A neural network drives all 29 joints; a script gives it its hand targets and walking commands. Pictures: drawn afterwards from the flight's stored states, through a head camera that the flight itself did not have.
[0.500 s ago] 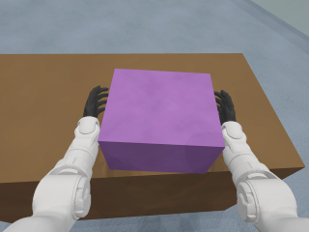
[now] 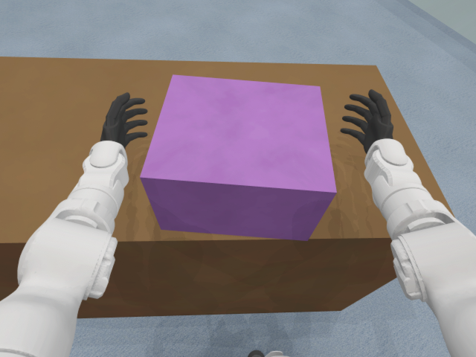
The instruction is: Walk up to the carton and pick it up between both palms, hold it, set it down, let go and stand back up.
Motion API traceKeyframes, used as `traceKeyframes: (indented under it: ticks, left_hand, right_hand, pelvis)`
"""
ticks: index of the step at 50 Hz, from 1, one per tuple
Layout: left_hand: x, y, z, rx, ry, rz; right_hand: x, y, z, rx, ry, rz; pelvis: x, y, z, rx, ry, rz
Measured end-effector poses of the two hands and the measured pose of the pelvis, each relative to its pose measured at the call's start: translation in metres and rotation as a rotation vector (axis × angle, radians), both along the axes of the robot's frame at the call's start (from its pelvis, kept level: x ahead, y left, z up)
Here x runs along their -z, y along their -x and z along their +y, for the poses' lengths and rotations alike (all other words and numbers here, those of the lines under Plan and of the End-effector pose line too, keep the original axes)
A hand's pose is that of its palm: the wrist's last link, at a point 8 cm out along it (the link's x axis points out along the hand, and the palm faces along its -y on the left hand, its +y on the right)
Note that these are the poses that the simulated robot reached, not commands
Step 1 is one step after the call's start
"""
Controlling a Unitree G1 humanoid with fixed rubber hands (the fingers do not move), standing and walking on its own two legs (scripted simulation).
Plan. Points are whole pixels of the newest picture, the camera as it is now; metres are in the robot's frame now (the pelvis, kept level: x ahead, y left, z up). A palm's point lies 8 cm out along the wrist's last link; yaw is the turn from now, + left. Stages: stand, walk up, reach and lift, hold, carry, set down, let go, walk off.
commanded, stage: set down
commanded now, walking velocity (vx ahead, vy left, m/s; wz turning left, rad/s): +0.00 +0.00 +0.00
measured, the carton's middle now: (240, 158) +0.45 -0.01 +0.05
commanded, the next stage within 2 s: none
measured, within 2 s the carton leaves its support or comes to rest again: neither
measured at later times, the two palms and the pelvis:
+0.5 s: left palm (78, 72) +0.48 +0.23 +0.21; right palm (421, 86) +0.45 -0.26 +0.21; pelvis +0.02 +0.00 +0.02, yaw +0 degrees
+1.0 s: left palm (76, 172) +0.37 +0.24 +0.12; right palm (416, 193) +0.33 -0.26 +0.12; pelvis +0.04 +0.02 +0.03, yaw -1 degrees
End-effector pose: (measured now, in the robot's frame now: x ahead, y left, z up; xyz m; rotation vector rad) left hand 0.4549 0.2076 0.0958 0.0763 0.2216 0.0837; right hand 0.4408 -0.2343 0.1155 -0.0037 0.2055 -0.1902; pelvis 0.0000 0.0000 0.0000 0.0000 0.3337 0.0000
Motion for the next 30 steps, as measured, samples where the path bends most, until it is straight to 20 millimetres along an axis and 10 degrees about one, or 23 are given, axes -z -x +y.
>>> traceKeyframes:
  ticks: [11, 22, 30]
  left_hand:
    - [-0.041, -0.011, 0.002, -0.008, -0.015, -0.036]
    - [-0.105, -0.02, 0.02, -0.029, -0.006, -0.02]
    - [-0.117, -0.024, 0.022, 0.028, 0.006, -0.026]
  right_hand:
    - [-0.011, -0.002, 0.005, 0.019, -0.035, -0.005]
    - [-0.084, -0.007, -0.027, 0.07, -0.04, -0.046]
    - [-0.104, -0.018, -0.009, 0.001, -0.027, -0.025]
  pelvis:
    - [0.002, 0.007, -0.004, -0.017, -0.009, 0.013]
    - [-0.014, -0.011, 0.0, -0.004, -0.004, -0.079]
    - [-0.025, -0.023, 0.002, -0.004, 0.003, -0.135]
